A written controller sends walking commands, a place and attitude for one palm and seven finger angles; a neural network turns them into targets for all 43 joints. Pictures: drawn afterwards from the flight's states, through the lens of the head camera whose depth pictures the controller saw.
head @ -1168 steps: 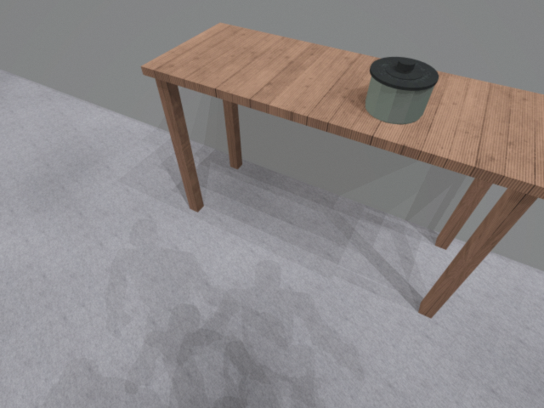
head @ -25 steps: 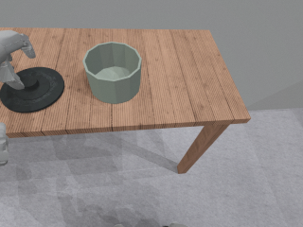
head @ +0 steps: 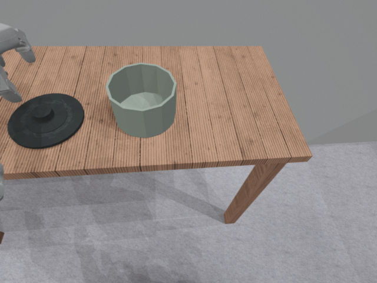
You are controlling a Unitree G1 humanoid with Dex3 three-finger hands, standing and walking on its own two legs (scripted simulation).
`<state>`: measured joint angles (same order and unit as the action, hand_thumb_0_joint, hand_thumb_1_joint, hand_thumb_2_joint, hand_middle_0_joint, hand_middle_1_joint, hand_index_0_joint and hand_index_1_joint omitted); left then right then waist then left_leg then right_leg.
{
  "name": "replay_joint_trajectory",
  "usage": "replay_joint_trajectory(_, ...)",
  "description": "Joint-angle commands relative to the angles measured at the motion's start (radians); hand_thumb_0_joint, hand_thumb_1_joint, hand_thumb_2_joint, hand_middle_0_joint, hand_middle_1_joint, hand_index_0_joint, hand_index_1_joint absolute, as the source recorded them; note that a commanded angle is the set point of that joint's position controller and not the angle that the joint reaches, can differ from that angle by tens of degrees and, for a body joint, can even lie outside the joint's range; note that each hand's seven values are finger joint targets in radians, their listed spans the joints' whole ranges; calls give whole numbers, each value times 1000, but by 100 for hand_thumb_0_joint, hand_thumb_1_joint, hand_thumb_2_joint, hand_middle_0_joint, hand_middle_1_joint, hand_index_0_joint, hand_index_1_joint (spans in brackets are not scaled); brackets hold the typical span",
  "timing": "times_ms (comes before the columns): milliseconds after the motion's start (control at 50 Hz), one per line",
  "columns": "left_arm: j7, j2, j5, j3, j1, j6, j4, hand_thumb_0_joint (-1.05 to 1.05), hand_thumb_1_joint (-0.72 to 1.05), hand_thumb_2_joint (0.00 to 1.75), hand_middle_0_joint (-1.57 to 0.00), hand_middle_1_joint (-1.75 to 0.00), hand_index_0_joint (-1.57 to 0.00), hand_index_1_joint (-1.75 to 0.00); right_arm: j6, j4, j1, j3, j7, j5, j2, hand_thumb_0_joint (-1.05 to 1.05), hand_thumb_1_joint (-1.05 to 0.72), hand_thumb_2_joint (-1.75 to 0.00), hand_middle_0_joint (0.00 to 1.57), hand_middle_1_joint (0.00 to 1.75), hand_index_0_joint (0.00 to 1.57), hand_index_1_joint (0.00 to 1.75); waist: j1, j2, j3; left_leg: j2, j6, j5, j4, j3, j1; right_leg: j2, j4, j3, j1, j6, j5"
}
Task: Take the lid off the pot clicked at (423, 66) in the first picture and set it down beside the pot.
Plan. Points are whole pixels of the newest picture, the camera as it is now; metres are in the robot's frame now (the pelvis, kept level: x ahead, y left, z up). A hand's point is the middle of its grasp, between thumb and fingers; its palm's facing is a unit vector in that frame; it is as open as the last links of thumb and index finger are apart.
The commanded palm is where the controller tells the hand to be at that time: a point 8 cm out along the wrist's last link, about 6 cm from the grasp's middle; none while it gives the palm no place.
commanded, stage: raise the empty hand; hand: left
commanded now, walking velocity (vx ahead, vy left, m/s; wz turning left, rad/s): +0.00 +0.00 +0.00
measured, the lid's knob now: (43, 113) +0.52 +0.32 +0.02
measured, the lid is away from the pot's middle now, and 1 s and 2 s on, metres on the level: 0.24 0.24 0.24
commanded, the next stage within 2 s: draw the hand back to the body in 0.22 s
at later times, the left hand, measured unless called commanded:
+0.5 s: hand out of the picture +0.47 +0.31 +0.19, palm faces -0.32 -0.11 -0.94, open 11.0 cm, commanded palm +0.46 +0.31 +0.24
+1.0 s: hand (19, 69) +0.43 +0.25 +0.22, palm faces +0.27 -0.88 -0.40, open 11.0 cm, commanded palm +0.38 +0.29 +0.23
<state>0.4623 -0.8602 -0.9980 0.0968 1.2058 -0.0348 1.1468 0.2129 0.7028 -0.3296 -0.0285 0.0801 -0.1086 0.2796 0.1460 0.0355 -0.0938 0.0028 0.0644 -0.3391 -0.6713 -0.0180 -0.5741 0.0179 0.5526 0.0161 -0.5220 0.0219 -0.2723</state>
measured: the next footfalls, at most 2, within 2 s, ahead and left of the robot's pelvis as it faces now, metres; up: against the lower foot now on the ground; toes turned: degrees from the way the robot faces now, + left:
none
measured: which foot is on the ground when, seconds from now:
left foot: down 0.00-1.00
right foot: down 0.00-1.00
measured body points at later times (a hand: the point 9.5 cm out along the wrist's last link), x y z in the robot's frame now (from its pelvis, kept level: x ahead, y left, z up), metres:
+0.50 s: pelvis +0.00 +0.00 +0.00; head +0.06 +0.01 +0.45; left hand +0.48 +0.32 +0.24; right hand +0.02 -0.28 -0.12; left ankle -0.02 +0.07 -0.72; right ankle -0.01 -0.14 -0.72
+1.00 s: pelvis +0.00 -0.01 +0.02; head +0.03 +0.00 +0.46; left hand +0.41 +0.29 +0.24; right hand +0.13 -0.25 -0.09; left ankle -0.02 +0.07 -0.72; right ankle -0.01 -0.14 -0.72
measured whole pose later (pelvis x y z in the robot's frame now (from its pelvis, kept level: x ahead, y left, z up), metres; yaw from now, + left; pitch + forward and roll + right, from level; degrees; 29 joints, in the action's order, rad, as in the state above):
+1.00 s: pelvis +0.00 -0.01 +0.02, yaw +1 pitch +3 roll -1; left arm 0.05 -0.56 -0.09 -0.22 0.73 -0.08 0.63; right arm 0.08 0.61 -0.24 -0.08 0.07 -0.07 0.23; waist 0.02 -0.01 0.01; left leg 0.02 0.05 -0.28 -0.49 -0.02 -0.27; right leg 0.01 0.43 0.01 -0.25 0.01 -0.24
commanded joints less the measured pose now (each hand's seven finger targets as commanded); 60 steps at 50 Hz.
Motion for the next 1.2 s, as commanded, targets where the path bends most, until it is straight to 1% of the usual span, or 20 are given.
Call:
replay_joint_trajectory(0, -30, -283, -6, -68, 513, 9, -196, 0, 1, 59, -33, -90, -33, -90, -12, -67, -79, 61, 9, 7, 178, 0, -90, -90, 20, 30, 20, 30, 3, 111, -415, 7, 1, 560, 37, 49, 398, 56, -42, 32, 69, -44, 278)
replay_joint_trajectory(180, -15, -210, 2, 4, 526, 43, -130, 0, 1, 59, -33, -90, -33, -90, -16, -54, -56, 52, 5, 1, 184, 0, -90, -90, 20, 30, 20, 30, 12, 71, -333, 8, 5, 460, 73, 41, 342, 49, -60, 35, 72, -44, 246)
replay_joint_trajectory(220, -15, -213, 4, 0, 558, 38, -190, 0, 1, 59, -33, -90, -33, -90, -19, -60, -49, 55, 5, 3, 183, 0, -90, -90, 20, 30, 20, 30, 4, 106, -381, 8, 5, 499, 71, 44, 383, 46, -58, 33, 81, -48, 260)
replay_joint_trajectory(280, -17, -193, -1, 17, 565, 44, -152, 0, 1, 59, -33, -90, -33, -90, -22, -50, -58, 55, 6, 5, 182, 0, -90, -90, 20, 30, 20, 30, 15, 109, -355, 7, 3, 477, 71, 49, 385, 50, -64, 36, 49, -46, 232)
replay_joint_trajectory(300, -18, -230, -2, -12, 558, 43, -149, 0, 1, 59, -33, -90, -33, -90, -26, -47, -65, 56, 8, 5, 185, 0, -90, -90, 20, 30, 20, 30, 12, 77, -368, 8, 7, 455, 74, 46, 374, 49, -65, 32, 75, -43, 235)
replay_joint_trajectory(380, -25, -256, -3, -54, 527, 25, -251, 0, 1, 59, -33, -90, -33, -90, -21, -79, -43, 60, -1, 12, 174, 0, -90, -90, 20, 30, 20, 30, -15, 152, -430, 9, -3, 577, 67, 59, 438, 47, -56, 32, 91, -50, 270)
replay_joint_trajectory(500, -25, -270, 19, -98, 379, 21, -296, 0, 1, 59, -33, -90, -33, -90, -1, -125, -3, 59, -17, 13, 167, 0, -90, -90, 20, 30, 20, 30, -38, 92, -390, 17, 5, 545, 84, 56, 391, 42, -59, 33, 142, -52, 269)
replay_joint_trajectory(640, -31, -274, 49, -133, 278, 13, -465, 0, 1, 59, -33, -90, -33, -90, 5, -167, 53, 59, -28, 14, 160, 0, -90, -90, 20, 30, 20, 30, -54, 142, -393, 9, -2, 607, 100, 78, 466, 37, -71, 39, 143, -57, 250)
replay_joint_trajectory(740, -32, -223, 84, -125, 169, 30, -553, 0, 1, 59, -33, -90, -33, -90, 2, -189, 100, 55, -38, 13, 153, 0, -90, -90, 20, 30, 20, 30, -64, 109, -358, 11, 0, 582, 122, 82, 469, 31, -87, 40, 166, -56, 237)
replay_joint_trajectory(780, -35, -249, 96, -158, 123, 43, -548, 0, 1, 59, -33, -90, -33, -90, 1, -187, 103, 51, -36, 11, 156, 0, -90, -90, 20, 30, 20, 30, -75, 58, -336, 13, 2, 546, 137, 76, 440, 29, -92, 41, 199, -55, 243)
replay_joint_trajectory(800, -200, -1, 707, -327, 213, -36, -654, 0, 1, 59, -33, -90, -33, -90, -67, -262, -35, 47, -23, 17, 92, 0, -90, -90, 20, 30, 20, 30, -45, 65, -249, -64, -46, 438, 185, 93, 598, 15, -114, 63, 113, -79, 158)
replay_joint_trajectory(820, -277, 35, 762, -269, 128, -67, -667, 0, 1, 59, -33, -90, -33, -90, -96, -241, 25, 24, -12, 20, 119, 0, -90, -90, 20, 30, 20, 30, -65, 90, -234, -90, -50, 386, 224, 164, 674, 18, -131, 43, 89, -81, 91)
replay_joint_trajectory(840, -335, 80, 855, -286, 79, -75, -655, 0, 1, 59, -33, -90, -33, -90, -118, -244, 47, 28, -1, 26, 121, 0, -90, -90, 20, 30, 20, 30, -68, 32, -217, -91, -37, 306, 239, 153, 648, 16, -146, 28, 107, -73, 70)
replay_joint_trajectory(880, -419, 43, 935, -360, 47, -76, -630, 0, 1, 59, -33, -90, -33, -90, -144, -205, 53, 22, 11, 34, 137, 0, -90, -90, 20, 30, 20, 30, -89, -24, -201, -67, -30, 273, 256, 103, 561, 13, -157, 18, 205, -73, 129)
replay_joint_trajectory(920, -473, -43, 967, -468, 8, -90, -706, 0, 4, 60, -33, -88, -33, -88, -169, -184, 68, 22, 12, 50, 148, 0, -90, -90, 20, 30, 20, 30, -116, 22, -246, -52, -36, 342, 248, 61, 549, 7, -165, 13, 296, -76, 202)
replay_joint_trajectory(960, -494, 81, 1000, -408, -40, -97, -807, 0, 8, 61, -32, -85, -32, -85, -205, -191, 103, 19, 2, 55, 122, 0, -90, -90, 20, 30, 20, 30, -114, 127, -242, -50, -49, 460, 248, 47, 585, 7, -169, 15, 327, -73, 259)
replay_joint_trajectory(980, -506, 91, 1014, -421, -85, -92, -822, 0, 10, 62, -32, -84, -32, -84, -217, -183, 105, 22, -3, 57, 120, 0, -90, -90, 20, 30, 20, 30, -119, 138, -236, -52, -52, 479, 249, 45, 588, 8, -173, 15, 340, -72, 272)
replay_joint_trajectory(1040, -535, 48, 1026, -492, -189, -87, -874, 0, 17, 65, -31, -79, -31, -79, -242, -168, 121, 22, -10, 65, 124, 0, -90, -90, 20, 30, 20, 30, -135, 113, -208, -48, -49, 529, 257, 31, 559, 9, -182, 15, 401, -69, 340)
replay_joint_trajectory(1080, -545, 42, 1037, -515, -229, -87, -960, 0, 21, 66, -30, -76, -30, -76, -258, -173, 137, 25, -12, 66, 121, 0, -90, -90, 20, 30, 20, 30, -144, 93, -246, -47, -44, 581, 259, 16, 568, 5, -179, 11, 456, -63, 406)
replay_joint_trajectory(1180, -549, 118, 1058, -502, -409, -64, -1016, 0, 32, 70, -28, -69, -28, -69, -279, -158, 169, 33, -20, 65, 115, 0, -90, -90, 20, 30, 20, 30, -149, 34, -195, -38, -31, 617, 258, -14, 541, 3, -186, 2, 498, -51, 501)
